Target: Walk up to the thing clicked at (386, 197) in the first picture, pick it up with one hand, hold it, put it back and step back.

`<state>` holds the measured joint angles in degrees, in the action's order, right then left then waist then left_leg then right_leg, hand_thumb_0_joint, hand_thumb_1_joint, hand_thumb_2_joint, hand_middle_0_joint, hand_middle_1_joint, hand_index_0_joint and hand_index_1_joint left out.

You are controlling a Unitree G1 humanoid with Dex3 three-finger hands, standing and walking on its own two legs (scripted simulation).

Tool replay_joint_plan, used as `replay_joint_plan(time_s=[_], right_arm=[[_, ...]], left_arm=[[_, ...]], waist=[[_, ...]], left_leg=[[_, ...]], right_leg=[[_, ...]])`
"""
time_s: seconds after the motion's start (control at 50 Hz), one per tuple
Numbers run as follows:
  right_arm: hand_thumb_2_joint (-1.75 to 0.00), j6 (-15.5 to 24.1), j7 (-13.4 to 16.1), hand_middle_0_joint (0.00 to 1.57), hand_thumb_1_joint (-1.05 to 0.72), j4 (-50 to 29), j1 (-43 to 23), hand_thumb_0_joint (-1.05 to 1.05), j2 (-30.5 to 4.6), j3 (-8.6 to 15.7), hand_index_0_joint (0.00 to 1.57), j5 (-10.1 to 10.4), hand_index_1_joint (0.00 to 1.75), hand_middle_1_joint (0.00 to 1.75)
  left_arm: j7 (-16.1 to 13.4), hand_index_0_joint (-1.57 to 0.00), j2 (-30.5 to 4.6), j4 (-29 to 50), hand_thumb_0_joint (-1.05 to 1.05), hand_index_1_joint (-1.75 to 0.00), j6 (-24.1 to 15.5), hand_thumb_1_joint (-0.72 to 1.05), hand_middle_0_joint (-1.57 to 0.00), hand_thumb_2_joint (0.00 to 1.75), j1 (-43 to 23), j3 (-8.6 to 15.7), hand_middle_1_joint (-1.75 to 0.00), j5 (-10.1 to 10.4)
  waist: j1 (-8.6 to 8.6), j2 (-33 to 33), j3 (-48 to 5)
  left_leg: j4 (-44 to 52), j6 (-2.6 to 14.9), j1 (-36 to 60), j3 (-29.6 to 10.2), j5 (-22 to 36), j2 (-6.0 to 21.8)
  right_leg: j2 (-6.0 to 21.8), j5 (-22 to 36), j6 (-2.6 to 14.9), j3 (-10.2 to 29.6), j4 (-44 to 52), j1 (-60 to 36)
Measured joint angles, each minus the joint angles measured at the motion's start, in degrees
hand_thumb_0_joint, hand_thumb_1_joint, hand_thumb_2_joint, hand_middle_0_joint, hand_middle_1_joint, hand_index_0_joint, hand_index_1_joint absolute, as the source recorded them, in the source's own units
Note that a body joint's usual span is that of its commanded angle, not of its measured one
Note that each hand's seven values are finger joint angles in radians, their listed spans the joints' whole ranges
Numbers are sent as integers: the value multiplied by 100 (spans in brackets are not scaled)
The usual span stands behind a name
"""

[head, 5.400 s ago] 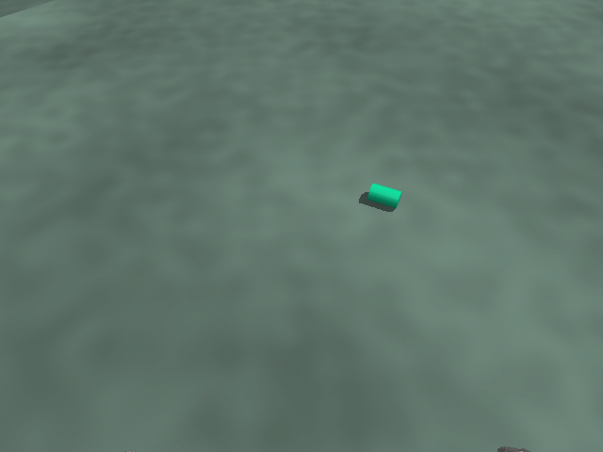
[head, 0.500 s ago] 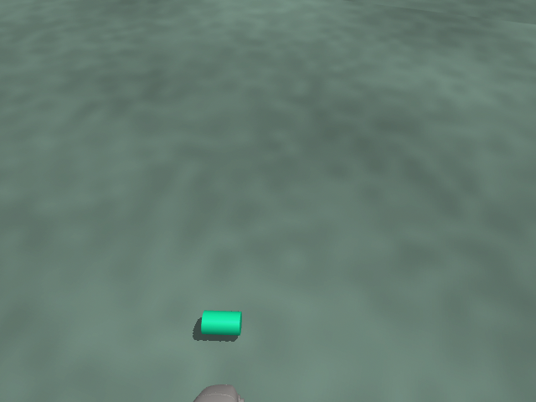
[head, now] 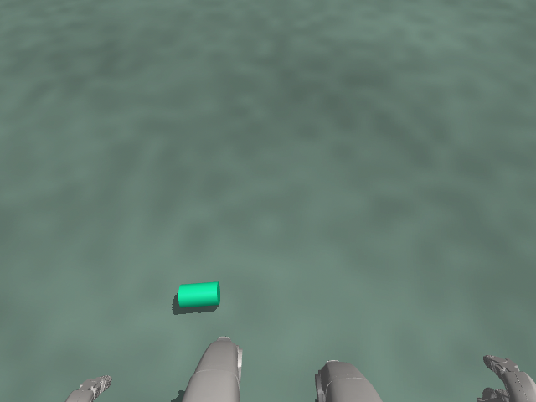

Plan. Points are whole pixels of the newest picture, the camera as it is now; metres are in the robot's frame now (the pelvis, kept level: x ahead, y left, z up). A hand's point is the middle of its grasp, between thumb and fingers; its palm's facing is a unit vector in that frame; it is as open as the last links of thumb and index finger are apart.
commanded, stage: walk up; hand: left
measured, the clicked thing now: (200, 294) +0.46 +0.28 -0.69
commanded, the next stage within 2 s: stand in 1.22 s
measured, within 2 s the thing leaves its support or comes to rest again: neither
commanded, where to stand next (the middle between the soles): +0.09 +0.01 m, yaw +4 degrees
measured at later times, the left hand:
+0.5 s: hand out of the picture +0.06 +0.38 -0.13, palm faces +0.07 -0.90 -0.43, open 7.4 cm
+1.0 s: hand out of the picture +0.08 +0.27 -0.13, palm faces +0.01 -0.93 -0.37, open 7.4 cm
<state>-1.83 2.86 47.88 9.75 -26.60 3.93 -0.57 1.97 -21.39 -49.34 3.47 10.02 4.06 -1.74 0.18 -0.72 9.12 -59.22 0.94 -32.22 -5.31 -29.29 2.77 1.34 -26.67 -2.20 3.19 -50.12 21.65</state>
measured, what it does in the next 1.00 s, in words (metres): steps on the spot: left foot, then right foot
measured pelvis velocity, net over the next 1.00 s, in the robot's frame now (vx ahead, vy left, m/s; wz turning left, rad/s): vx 0.00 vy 0.01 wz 0.03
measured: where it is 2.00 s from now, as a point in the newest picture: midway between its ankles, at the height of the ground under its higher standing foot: outside the picture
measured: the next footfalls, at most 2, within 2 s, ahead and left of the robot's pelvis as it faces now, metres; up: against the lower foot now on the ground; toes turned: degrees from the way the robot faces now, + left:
left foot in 0.32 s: +0.10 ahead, +0.19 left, +0.00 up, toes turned +5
right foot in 0.84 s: +0.06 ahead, -0.14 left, +0.00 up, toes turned +3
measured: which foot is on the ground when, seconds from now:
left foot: up 0.00-0.30, down 0.32-0.84, up 0.86-1.00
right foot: down 0.00-0.34, up 0.36-0.82, down 0.84-1.00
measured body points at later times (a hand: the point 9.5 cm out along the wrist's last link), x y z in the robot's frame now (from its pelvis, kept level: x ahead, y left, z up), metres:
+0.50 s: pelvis +0.03 +0.07 +0.02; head +0.06 +0.10 +0.47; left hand +0.06 +0.42 -0.10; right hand +0.13 -0.25 -0.07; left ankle +0.06 +0.18 -0.69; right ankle +0.05 -0.11 -0.63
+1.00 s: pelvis +0.00 +0.01 +0.01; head +0.04 +0.00 +0.46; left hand +0.08 +0.32 -0.10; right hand +0.08 -0.32 -0.11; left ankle +0.02 +0.14 -0.67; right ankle +0.02 -0.14 -0.69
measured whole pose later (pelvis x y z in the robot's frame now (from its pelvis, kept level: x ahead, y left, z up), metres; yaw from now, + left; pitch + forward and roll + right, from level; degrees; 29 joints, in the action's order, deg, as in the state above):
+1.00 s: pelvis +0.00 +0.01 +0.01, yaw +2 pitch -3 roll -1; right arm -0.1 1.6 51.0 14.0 -25.1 2.4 -0.4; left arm 1.1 -20.1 -50.0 0.2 10.4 2.8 -1.8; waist -0.2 -2.1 7.3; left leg -58.8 1.5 -27.3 -3.2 -28.8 -0.3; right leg 1.0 -23.2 -0.7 1.8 -45.9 20.4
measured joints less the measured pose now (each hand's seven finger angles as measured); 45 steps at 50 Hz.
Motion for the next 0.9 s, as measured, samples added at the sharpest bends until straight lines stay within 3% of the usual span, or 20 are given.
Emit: replay_joint_plan(time_s=[0.04,0.08,0.18,0.28,0.32,0.34,0.38,0.44,0.52,0.66,0.72,0.8,0.84,0.86,0.9], right_arm=[[-89,11,-19,20,-90,117,11,1,21,-28,20,88,30,30],[-89,33,-100,20,-90,189,127,1,75,-48,20,68,30,30],[-89,-101,-494,20,-90,291,569,1,185,-23,20,-222,30,30],[-89,15,-717,20,-90,293,645,1,154,65,20,-183,30,30],[-89,185,-673,20,-90,276,631,1,151,89,20,-91,30,30],[-89,288,-602,20,-90,267,590,1,179,95,20,-68,30,30],[-89,433,-460,20,-90,226,562,1,207,43,20,-39,30,30],[-89,521,-289,20,-90,243,515,1,383,-102,20,12,30,30],[-89,580,-37,21,-90,176,523,1,513,-198,21,50,30,30],[-89,522,178,21,-90,10,448,1,325,-89,21,3,30,31],[-89,466,143,21,-90,-77,372,1,193,-44,21,-25,30,30],[-89,342,-4,20,-90,-222,299,1,15,-45,20,-97,30,30],[-89,279,-47,20,-90,-249,295,1,-77,-71,20,-87,30,30],[-89,245,-36,20,-90,-210,274,1,-103,-67,20,-63,30,30],[-89,166,39,20,-90,-35,266,1,-20,-80,20,-1,30,30]], left_arm=[[-62,-21,146,-61,0,-30,-83,90,-21,90,26,-79,-30,3],[-111,-21,220,-105,0,-30,-211,90,-21,90,82,-115,-30,-13],[-225,-21,119,33,0,-30,-632,89,-21,90,489,-55,-30,-7],[-216,-21,-240,62,0,-30,-714,89,-21,90,885,35,-30,-16],[-191,-21,-423,13,0,-30,-597,89,-21,90,970,55,-30,-9],[-207,-21,-501,-36,0,-30,-498,89,-21,90,966,74,-30,16],[-277,-21,-515,-217,0,-30,-265,90,-21,90,862,61,-30,84],[-284,-20,-597,-308,0,-30,-88,90,-21,90,627,35,-30,127],[-158,-20,-680,-47,0,-30,84,90,-20,90,354,116,-30,58],[-70,-20,-633,331,0,-30,219,90,-20,90,15,175,-30,66],[-86,-20,-520,267,0,-30,192,90,-20,90,-65,105,-30,143],[-53,-20,-319,92,0,-30,65,90,-21,90,-60,-10,-30,150],[-37,-20,-213,19,0,-30,-44,90,-21,90,-34,7,-30,84],[-39,-20,-127,-3,0,-30,-81,90,-21,90,-50,21,-30,23],[-29,-20,-32,8,0,-30,-106,90,-21,90,-40,-27,-30,-34]], waist=[[-51,-124,-55],[-50,-249,-155],[-71,-377,-444],[-189,-278,-478],[-248,-126,-475],[-281,26,-415],[-217,40,-405],[-185,216,-341],[-221,526,-154],[-154,835,163],[-89,808,227],[0,571,117],[7,334,25],[44,153,54],[14,68,18]], left_leg=[[-457,8,-3,-149,35,-340],[-456,-4,154,-88,201,-449],[-195,-45,545,182,230,-400],[860,-32,774,393,147,-204],[1615,-68,1034,557,862,-231],[1629,-82,1091,689,1052,-329],[1453,-29,1061,693,896,-336],[1684,16,1235,657,940,-310],[1944,3,1390,640,1081,-242],[1778,-92,1178,590,1105,-32],[1666,-141,1081,592,1095,91],[1324,-177,849,595,956,295],[919,-143,616,513,774,449],[656,-35,509,320,556,451],[138,55,375,15,-105,76]], right_leg=[[36,128,23,29,138,-15],[67,201,40,-26,301,-78],[260,173,134,-239,593,-355],[573,145,92,-248,802,-611],[729,20,121,-141,634,-585],[827,-25,243,25,333,-470],[525,-280,333,373,-339,-195],[152,-218,365,485,-1146,220],[-26,25,266,416,-1752,762],[-400,253,104,883,-2588,1289],[-324,281,83,815,-2164,1066],[-20,66,126,192,-441,293],[-99,257,100,-22,414,-132],[-188,246,56,-121,323,-123],[-165,198,79,-130,140,-44]])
